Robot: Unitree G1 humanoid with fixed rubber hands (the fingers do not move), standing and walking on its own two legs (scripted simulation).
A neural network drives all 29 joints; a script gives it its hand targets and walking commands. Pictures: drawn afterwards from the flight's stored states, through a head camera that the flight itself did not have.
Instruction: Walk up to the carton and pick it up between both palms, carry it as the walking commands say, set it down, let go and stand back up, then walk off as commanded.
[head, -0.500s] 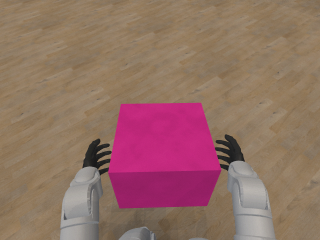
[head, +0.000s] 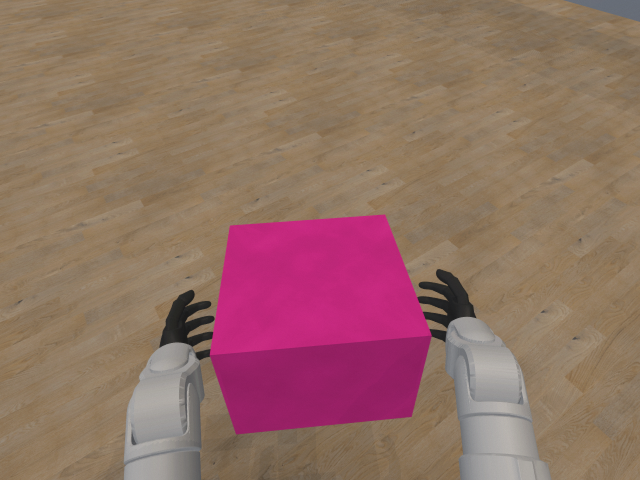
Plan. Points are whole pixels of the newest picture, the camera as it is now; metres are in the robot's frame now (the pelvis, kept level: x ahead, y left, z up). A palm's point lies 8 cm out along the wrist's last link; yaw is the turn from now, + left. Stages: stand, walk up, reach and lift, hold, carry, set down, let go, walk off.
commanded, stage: carry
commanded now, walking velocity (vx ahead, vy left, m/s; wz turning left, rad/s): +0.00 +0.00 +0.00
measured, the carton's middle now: (316, 316) +0.37 +0.04 -0.08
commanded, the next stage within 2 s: none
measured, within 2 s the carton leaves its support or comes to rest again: neither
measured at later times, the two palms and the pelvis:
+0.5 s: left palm (239, 222) +0.51 +0.18 -0.01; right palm (437, 227) +0.52 -0.17 -0.01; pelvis +0.26 +0.00 -0.05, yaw +2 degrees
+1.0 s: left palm (248, 92) +0.91 +0.21 +0.03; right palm (394, 102) +0.89 -0.13 +0.02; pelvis +0.63 +0.05 +0.00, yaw -1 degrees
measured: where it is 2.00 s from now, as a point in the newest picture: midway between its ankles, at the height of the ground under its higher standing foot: (308, 256)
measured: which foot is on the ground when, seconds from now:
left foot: down 0.00-0.14, up 0.16-0.28, down 0.30-0.54, up 0.56-0.80, down 0.82-1.00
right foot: up 0.00-0.08, down 0.10-0.34, up 0.36-0.50, down 0.52-0.82, up 0.84-1.00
